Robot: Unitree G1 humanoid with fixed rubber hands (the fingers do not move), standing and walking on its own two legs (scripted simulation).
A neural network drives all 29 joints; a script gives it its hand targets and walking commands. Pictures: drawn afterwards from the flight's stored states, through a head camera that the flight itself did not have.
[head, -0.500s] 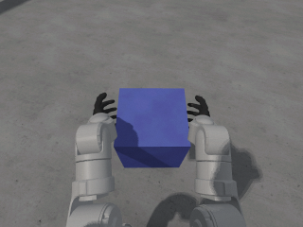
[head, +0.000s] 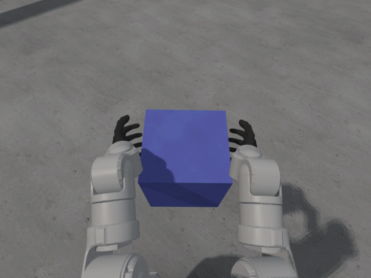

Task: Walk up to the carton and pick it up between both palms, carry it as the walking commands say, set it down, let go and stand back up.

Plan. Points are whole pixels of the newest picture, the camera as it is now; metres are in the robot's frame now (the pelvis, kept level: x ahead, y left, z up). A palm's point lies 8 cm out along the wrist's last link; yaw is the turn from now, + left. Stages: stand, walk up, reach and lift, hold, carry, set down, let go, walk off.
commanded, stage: carry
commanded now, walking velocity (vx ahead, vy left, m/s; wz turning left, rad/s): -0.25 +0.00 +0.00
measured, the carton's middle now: (184, 162) +0.38 +0.02 +0.02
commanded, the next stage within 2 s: none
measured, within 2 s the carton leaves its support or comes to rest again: neither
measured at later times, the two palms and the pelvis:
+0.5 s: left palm (93, 259) +0.16 +0.15 +0.11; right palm (266, 256) +0.17 -0.11 +0.10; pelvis -0.13 -0.01 +0.00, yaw +2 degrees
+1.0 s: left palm out of the picture -0.04 +0.15 +0.11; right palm out of the picture -0.02 -0.10 +0.10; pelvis -0.33 +0.00 +0.00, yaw +1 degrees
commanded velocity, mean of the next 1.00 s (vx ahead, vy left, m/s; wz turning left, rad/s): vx -0.25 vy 0.00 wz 0.00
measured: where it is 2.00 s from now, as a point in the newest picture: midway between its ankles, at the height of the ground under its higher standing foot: outside the picture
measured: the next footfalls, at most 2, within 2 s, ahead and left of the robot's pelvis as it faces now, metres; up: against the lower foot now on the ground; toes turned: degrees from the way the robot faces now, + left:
right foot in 0.04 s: -0.02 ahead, -0.12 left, +0.00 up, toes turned -6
left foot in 0.22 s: +0.03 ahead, +0.11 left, +0.00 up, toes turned +10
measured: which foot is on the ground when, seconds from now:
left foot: down 0.00-0.08, up 0.10-0.20, down 0.22-0.48, up 0.50-0.70, down 0.72-1.00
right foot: up 0.00-0.02, down 0.04-0.74, up 0.76-0.98, down 1.00-1.00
